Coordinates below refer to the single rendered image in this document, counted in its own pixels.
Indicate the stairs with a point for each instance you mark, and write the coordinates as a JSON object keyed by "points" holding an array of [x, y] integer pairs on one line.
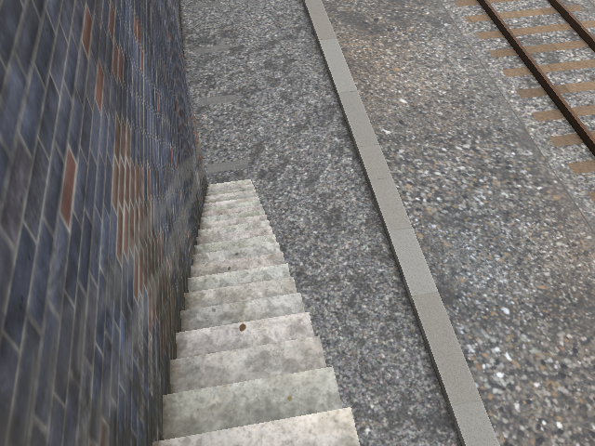
{"points": [[249, 370]]}

